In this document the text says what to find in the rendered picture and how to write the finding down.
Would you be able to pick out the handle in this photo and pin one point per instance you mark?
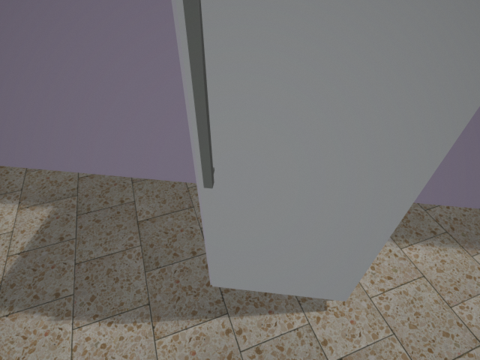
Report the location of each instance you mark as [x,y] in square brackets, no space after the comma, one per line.
[195,42]

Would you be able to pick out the fridge door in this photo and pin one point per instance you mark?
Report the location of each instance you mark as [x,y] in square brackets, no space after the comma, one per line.
[327,120]

